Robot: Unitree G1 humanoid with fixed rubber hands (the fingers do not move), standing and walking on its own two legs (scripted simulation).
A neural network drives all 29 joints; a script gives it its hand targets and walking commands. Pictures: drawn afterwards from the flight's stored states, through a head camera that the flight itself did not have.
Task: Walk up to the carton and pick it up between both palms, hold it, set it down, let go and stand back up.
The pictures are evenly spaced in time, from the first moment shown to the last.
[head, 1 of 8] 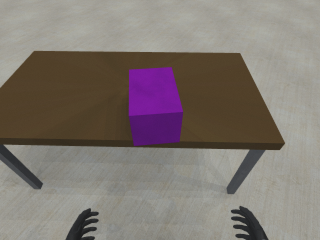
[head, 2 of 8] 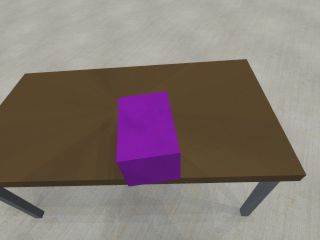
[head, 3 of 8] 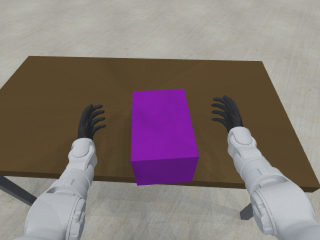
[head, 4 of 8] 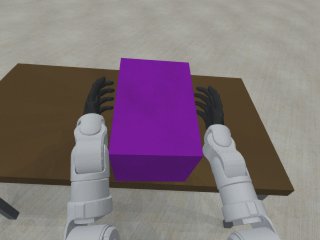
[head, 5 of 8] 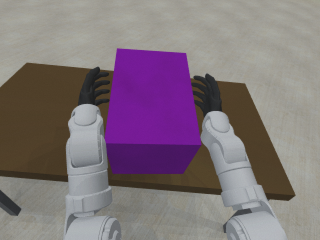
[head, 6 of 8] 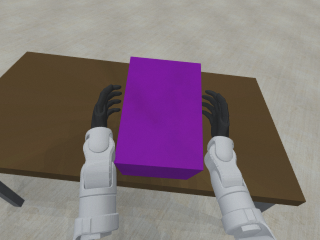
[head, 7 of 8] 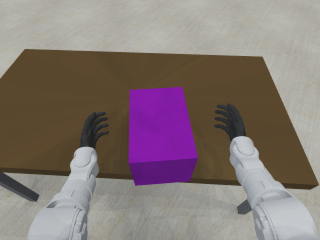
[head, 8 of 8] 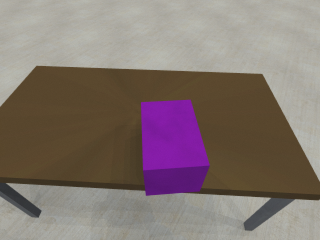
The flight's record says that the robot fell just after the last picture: no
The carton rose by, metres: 0.24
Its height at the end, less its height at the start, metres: +0.00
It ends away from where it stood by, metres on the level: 0.01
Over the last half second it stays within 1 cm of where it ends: yes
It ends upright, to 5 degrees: yes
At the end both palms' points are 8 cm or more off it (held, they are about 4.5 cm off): yes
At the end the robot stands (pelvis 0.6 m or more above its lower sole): yes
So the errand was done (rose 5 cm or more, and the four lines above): yes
